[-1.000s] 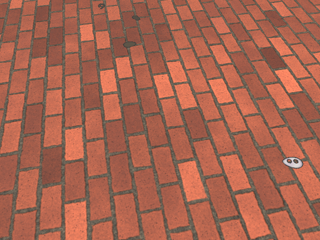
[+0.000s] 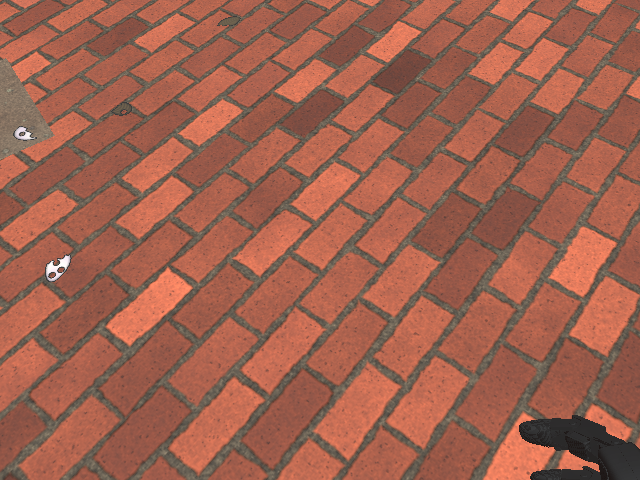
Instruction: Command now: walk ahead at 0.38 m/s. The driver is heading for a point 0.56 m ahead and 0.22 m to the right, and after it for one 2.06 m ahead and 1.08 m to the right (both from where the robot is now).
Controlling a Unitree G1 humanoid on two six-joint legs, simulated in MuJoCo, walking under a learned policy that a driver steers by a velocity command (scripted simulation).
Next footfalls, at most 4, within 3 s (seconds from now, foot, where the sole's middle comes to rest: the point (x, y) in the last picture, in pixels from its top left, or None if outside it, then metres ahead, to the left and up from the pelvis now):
0.42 right None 0.24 -0.15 -0.75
0.88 left None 0.30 0.03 -0.75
1.36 right None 0.27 -0.28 -0.75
1.82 left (547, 349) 0.71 -0.38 -0.75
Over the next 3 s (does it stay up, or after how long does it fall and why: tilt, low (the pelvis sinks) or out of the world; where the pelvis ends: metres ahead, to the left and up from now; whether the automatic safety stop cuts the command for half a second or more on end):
stays up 1.60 -0.66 0.01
